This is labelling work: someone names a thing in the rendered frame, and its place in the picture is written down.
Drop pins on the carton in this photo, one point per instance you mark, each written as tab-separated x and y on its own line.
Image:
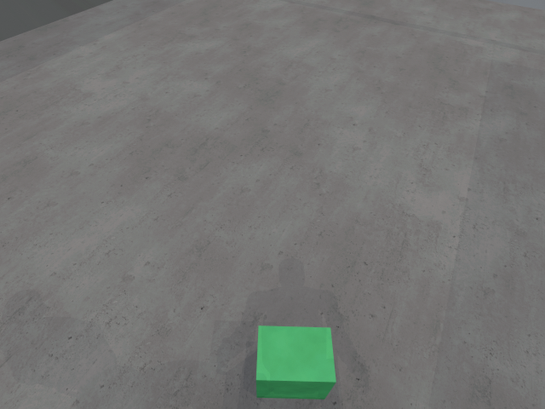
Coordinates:
294	362

